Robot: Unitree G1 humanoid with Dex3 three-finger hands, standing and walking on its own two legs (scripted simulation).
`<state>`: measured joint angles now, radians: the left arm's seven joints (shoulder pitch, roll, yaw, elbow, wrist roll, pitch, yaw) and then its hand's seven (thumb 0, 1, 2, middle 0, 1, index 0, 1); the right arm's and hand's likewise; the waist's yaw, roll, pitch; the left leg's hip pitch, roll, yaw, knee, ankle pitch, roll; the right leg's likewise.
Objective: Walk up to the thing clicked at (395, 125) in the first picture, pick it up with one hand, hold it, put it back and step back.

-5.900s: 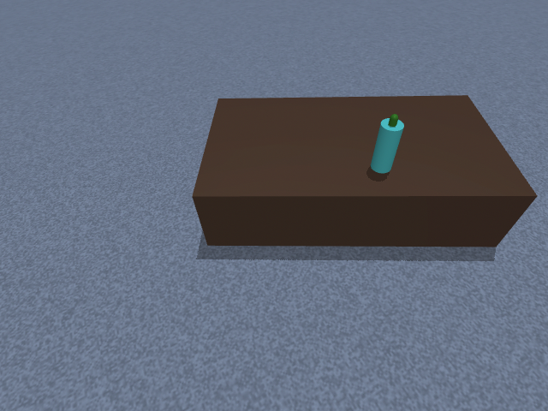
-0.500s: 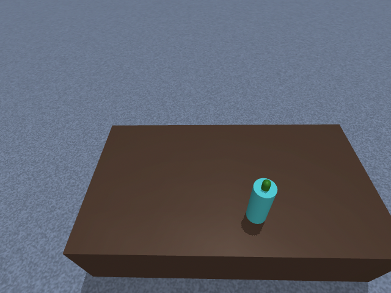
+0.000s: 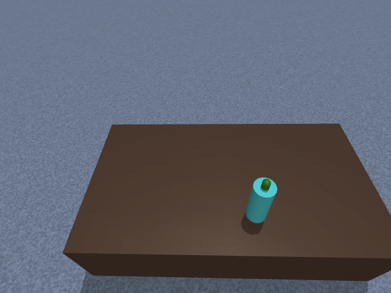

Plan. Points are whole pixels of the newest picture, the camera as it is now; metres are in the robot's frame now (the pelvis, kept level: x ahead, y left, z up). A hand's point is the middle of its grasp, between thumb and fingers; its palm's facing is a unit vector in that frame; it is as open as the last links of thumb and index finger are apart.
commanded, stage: stand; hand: right
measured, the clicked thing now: (261, 198) +0.51 -0.20 -0.33
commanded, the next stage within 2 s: go down in 0.76 s
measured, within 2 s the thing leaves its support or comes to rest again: neither
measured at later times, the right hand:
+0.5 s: hand out of the picture +0.08 -0.25 -0.16, palm faces -0.02 +0.94 -0.34, open 7.3 cm
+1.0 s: hand out of the picture +0.12 -0.25 -0.16, palm faces +0.07 +0.95 -0.31, open 8.6 cm
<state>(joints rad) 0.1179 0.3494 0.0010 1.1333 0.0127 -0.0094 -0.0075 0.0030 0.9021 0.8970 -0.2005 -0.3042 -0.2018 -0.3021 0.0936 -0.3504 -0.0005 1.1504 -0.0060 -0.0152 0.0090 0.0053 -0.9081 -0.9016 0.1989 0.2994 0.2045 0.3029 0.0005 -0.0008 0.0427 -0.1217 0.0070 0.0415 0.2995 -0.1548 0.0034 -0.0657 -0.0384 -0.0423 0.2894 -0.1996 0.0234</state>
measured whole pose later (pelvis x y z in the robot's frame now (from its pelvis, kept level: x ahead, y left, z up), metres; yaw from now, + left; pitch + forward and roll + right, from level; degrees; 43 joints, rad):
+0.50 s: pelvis +0.00 +0.00 +0.00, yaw +0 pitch -1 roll +0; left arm 0.12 0.35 0.00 1.13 0.01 -0.01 -0.01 0.00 0.90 0.90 -0.20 -0.30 -0.20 -0.30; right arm 0.10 -0.35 0.00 1.14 -0.01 -0.02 0.01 0.01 -0.91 -0.90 0.20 0.30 0.20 0.30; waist 0.00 0.00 0.04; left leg -0.12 0.00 0.04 0.30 -0.16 0.01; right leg -0.06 -0.04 -0.04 0.29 -0.20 0.03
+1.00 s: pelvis -0.01 +0.00 -0.01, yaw -1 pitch +2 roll +0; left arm 0.18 0.32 0.02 0.91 -0.03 -0.03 0.02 0.00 0.91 0.92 -0.21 -0.31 -0.21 -0.31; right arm -0.01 -0.32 -0.10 1.07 -0.01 -0.03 0.01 0.01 -0.76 -0.76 0.13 0.19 0.13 0.20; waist 0.00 0.00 0.07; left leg -0.27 0.02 0.06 0.43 -0.20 0.01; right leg -0.22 -0.04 -0.02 0.43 -0.25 0.02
